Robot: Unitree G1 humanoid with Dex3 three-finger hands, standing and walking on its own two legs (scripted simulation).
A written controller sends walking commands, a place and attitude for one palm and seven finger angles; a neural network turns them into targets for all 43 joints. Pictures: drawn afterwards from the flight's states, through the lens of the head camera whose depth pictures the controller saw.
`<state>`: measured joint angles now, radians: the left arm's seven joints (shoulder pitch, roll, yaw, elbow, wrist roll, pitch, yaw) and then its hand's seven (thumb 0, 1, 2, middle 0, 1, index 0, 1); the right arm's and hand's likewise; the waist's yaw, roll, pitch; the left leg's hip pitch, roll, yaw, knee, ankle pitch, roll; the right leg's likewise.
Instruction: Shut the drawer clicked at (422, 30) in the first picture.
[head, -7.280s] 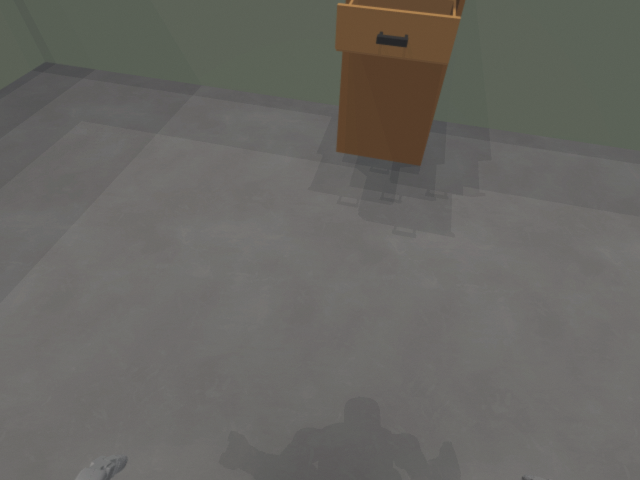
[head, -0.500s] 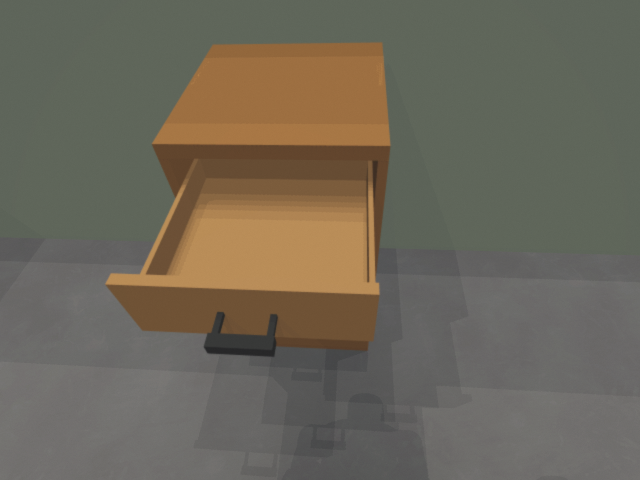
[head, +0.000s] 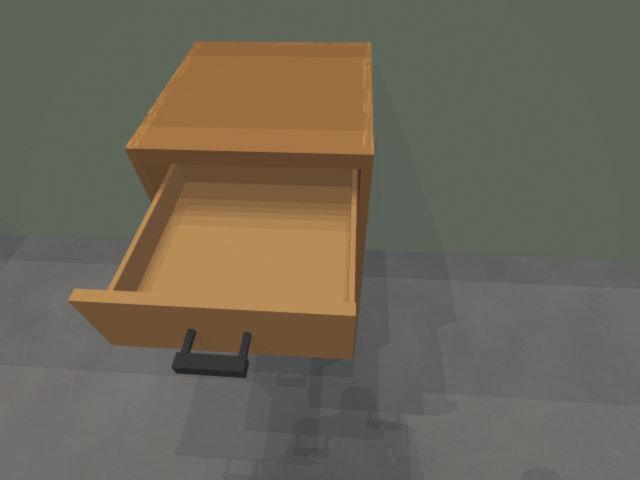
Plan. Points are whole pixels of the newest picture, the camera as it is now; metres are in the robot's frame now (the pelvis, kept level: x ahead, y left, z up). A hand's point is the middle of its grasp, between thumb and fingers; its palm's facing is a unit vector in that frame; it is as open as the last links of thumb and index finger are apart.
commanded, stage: raise the hand and make a fist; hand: left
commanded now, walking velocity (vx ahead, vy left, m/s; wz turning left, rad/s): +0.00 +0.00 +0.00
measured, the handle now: (214, 351) +0.30 +0.17 -0.05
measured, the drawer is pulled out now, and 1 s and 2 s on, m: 0.29 0.29 0.29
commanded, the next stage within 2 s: bring the fist close to the handle in 1.86 s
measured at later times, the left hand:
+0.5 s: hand out of the picture +0.11 +0.17 -0.03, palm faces +0.01 -1.00 -0.02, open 5.3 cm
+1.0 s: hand out of the picture +0.12 +0.15 +0.01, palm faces -0.03 -1.00 -0.02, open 3.2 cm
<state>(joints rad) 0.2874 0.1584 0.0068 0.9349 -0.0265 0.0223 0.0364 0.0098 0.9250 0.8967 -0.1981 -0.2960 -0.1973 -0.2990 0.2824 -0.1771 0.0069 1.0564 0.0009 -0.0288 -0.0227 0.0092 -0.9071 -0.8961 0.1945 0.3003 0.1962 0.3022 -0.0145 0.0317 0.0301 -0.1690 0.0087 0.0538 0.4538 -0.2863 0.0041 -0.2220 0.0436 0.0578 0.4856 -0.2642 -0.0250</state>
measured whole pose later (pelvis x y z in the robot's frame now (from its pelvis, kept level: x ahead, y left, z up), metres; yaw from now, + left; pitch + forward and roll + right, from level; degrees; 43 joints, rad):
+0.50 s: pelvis -0.04 -0.01 -0.09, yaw +6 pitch +12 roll -2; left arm 0.53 0.21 0.07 -0.10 -0.25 -0.46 -0.35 0.02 0.90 0.90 -0.56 -0.69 -0.57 -0.70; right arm 0.11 -0.23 -0.01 0.47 0.03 -0.26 -0.02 0.01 -0.91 -0.90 0.19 0.30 0.20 0.30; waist 0.05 0.01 -0.13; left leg -0.86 -0.01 -0.08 1.20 -0.55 -0.02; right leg -0.84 0.02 -0.09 1.16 -0.53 -0.05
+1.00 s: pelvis -0.03 +0.02 -0.08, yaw +5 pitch +11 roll -1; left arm 0.72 0.20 -0.06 -0.37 -0.17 -0.34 -0.16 0.02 0.90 0.90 -1.07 -1.24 -1.06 -1.24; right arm 0.26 -0.24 -0.03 0.44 0.04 -0.19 -0.02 0.02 -0.90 -0.90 0.20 0.30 0.20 0.30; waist -0.02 0.03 -0.14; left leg -0.77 -0.02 -0.02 1.10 -0.53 0.03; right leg -0.77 0.01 -0.03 1.07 -0.50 -0.01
